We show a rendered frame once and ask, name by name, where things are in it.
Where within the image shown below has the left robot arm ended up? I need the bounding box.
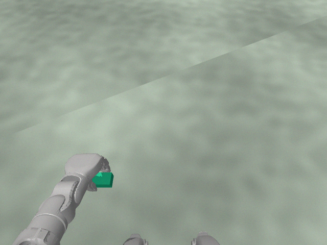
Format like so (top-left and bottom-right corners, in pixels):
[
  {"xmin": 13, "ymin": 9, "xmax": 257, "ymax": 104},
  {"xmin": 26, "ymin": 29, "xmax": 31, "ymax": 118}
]
[{"xmin": 12, "ymin": 173, "xmax": 88, "ymax": 245}]

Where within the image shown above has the left robot hand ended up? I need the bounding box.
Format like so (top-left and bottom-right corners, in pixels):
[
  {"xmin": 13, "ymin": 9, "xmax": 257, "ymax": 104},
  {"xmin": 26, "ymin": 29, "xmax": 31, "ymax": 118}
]
[{"xmin": 64, "ymin": 153, "xmax": 111, "ymax": 191}]

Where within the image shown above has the small box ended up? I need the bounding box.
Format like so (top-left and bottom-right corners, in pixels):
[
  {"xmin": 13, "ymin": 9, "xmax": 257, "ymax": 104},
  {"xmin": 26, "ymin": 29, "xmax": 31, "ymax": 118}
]
[{"xmin": 92, "ymin": 173, "xmax": 114, "ymax": 188}]

